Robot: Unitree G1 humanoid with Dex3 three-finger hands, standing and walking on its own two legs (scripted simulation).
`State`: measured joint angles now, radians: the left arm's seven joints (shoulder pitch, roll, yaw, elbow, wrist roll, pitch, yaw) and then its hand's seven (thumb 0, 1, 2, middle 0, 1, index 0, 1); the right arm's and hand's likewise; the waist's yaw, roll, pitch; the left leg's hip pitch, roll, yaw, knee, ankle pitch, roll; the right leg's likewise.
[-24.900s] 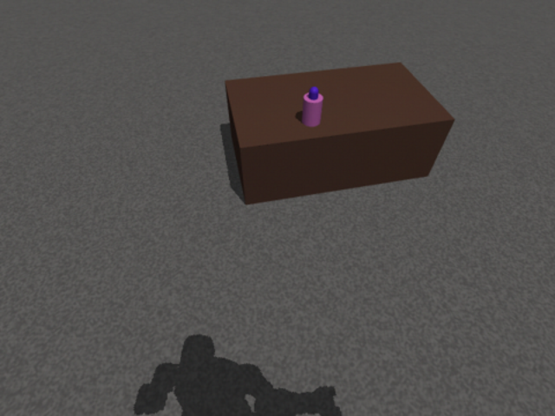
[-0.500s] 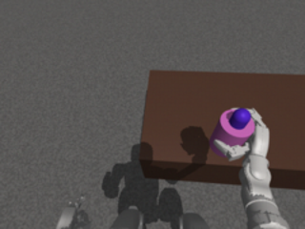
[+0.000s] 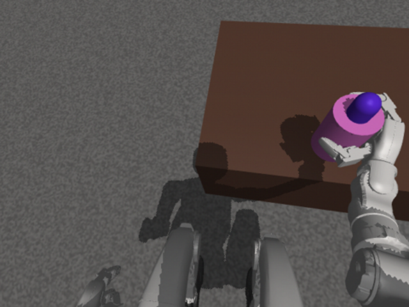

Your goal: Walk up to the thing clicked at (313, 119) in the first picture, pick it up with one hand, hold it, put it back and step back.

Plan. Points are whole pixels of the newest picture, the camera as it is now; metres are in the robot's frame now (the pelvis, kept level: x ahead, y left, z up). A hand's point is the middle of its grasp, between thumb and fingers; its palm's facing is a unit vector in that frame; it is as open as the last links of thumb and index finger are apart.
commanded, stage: crouch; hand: right
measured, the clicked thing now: (348, 124) +0.46 -0.21 +0.00
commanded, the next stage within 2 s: lower in 0.42 s
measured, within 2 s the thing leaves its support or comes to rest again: rests again in 1.20 s
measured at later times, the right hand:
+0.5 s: hand (340, 128) +0.48 -0.23 -0.07, palm faces +0.27 +0.96 -0.01, open 11.4 cm
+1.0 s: hand (330, 138) +0.50 -0.24 -0.14, palm faces +0.27 +0.96 -0.02, open 11.4 cm
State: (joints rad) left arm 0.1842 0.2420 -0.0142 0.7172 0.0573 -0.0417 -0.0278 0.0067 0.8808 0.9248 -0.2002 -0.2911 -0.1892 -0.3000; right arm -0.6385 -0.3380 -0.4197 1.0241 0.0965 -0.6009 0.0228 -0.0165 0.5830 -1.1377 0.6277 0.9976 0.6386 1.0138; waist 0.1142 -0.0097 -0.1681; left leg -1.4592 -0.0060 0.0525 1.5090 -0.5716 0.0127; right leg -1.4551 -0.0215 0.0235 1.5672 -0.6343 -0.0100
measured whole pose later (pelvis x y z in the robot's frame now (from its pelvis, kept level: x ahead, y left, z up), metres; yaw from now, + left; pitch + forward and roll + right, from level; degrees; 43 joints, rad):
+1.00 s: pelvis -0.03 +0.00 -0.12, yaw +2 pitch +36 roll +5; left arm 0.18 0.27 -0.03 0.71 0.08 -0.01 -0.03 0.00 0.88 0.91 -0.21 -0.30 -0.20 -0.30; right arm -0.88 -0.50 -0.55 1.12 0.02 -0.54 0.07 -0.02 0.56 -1.11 0.62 0.99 0.63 1.01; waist 0.18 -0.02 -0.15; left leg -1.91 0.01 0.08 1.91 -0.63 0.01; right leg -1.92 -0.01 0.05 1.99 -0.70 -0.02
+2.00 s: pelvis -0.04 +0.00 -0.15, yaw +1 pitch +36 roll +4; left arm 0.19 0.29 -0.05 0.65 0.06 0.03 -0.03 0.00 0.90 0.90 -0.21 -0.30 -0.21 -0.30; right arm -0.97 -0.54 -0.51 1.13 0.04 -0.49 0.09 -0.01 0.37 -0.38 0.59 0.49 0.59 0.50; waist 0.16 -0.01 -0.16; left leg -2.00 0.02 0.07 1.99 -0.62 0.02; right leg -2.01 0.00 0.05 2.06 -0.68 -0.01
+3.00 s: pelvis +0.02 -0.02 +0.08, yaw +1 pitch +24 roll +7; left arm 0.34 0.28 -0.07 0.60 -0.03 0.05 0.03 0.00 0.91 0.92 -0.21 -0.29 -0.20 -0.30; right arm -0.54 -0.70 -0.47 0.99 0.05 -0.10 0.20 -0.01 0.42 -0.09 0.09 0.07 0.09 0.07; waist 0.13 -0.03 -0.13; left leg -1.10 -0.03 0.08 1.12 -0.45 -0.01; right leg -1.14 -0.04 0.06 1.26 -0.55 -0.03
